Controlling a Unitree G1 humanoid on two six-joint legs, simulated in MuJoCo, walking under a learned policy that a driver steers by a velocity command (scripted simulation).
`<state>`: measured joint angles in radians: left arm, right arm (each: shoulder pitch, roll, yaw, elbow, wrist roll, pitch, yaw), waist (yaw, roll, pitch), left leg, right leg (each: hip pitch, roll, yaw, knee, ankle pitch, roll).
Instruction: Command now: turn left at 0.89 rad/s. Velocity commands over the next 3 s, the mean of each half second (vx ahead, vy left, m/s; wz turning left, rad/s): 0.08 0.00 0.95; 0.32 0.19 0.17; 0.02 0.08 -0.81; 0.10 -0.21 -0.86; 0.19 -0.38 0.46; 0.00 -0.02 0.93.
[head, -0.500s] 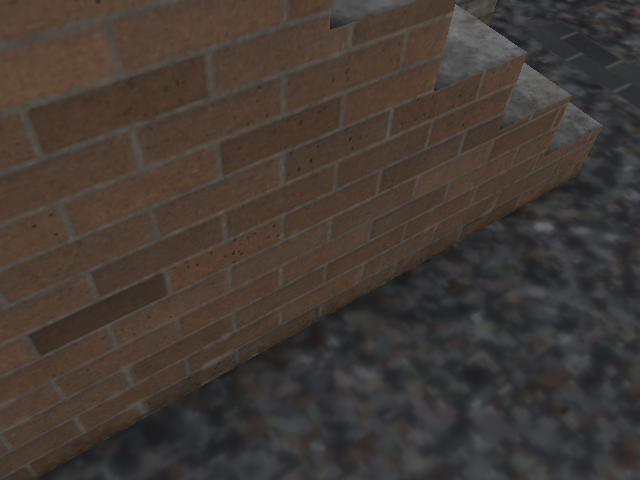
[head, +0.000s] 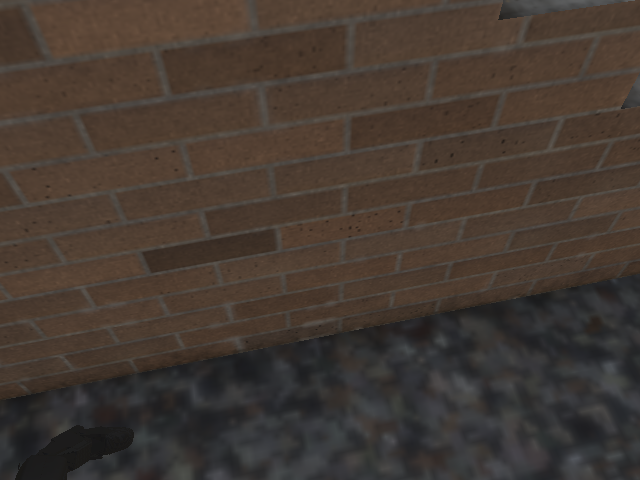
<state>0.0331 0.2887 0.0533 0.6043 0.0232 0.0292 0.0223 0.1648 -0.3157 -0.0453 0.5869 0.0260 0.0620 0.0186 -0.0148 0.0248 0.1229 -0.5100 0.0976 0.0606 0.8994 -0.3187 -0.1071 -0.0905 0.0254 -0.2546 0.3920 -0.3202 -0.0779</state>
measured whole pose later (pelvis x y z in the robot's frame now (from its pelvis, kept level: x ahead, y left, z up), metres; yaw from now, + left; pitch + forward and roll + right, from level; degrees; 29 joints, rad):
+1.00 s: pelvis +0.09 +0.14 -0.01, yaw +31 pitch +3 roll +1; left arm 0.43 0.37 0.12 0.81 0.00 -0.05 0.10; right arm 0.09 -0.27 -0.04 0.55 -0.05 -0.03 0.07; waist 0.11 -0.01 0.08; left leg -0.40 -0.02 -0.06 0.52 -0.18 -0.03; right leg -0.26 -0.15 0.10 0.75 -0.54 0.08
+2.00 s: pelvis +0.05 +0.10 +0.00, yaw -21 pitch +0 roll +0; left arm 0.15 0.35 0.04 0.55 0.05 0.08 -0.09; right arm 0.43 -0.37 -0.09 0.95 0.01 -0.04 -0.14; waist -0.02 -0.04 0.02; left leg -0.20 0.12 0.02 0.44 -0.24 -0.09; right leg -0.61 0.06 0.17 1.19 -0.29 0.00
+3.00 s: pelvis +0.03 -0.22 +0.00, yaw +27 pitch +0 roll -2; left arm 0.13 0.29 0.07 0.62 0.02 0.01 0.07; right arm 0.13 -0.40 -0.10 0.59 0.01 0.07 0.00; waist -0.01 0.03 0.11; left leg -0.63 0.03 -0.05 1.25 -0.32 -0.10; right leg -0.27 -0.01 -0.07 0.42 -0.15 0.00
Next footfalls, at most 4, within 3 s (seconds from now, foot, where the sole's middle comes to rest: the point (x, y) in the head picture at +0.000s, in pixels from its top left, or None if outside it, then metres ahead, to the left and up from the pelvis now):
0.16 left None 0.06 0.13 -0.77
0.50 right None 0.17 -0.09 -0.77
0.94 left None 0.11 0.31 -0.77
1.54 right None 0.09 0.03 -0.77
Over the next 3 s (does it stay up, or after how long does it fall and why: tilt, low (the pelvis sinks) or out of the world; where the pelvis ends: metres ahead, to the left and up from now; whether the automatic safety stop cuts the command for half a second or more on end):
stays up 0.03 -0.22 0.00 its command is cut before an obstacle after 0.6 s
